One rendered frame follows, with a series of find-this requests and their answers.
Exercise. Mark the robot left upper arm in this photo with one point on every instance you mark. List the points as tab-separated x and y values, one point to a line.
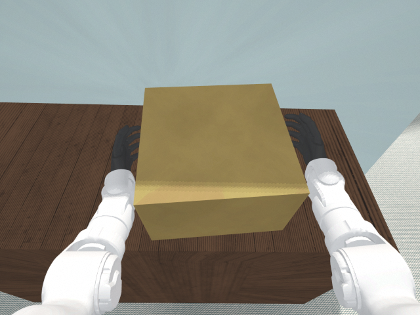
80	283

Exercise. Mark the robot left hand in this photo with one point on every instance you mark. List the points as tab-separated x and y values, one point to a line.
121	158

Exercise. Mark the robot left forearm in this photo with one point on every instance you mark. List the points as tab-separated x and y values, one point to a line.
112	222

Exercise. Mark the carton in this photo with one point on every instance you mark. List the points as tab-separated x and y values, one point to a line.
215	160

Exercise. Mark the robot right hand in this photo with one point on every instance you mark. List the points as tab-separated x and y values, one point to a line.
310	144

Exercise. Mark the robot right forearm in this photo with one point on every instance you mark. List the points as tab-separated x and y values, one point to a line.
340	221

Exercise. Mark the robot right upper arm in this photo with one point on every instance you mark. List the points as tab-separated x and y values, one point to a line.
373	280

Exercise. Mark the pedestal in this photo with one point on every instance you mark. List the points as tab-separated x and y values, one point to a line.
54	159

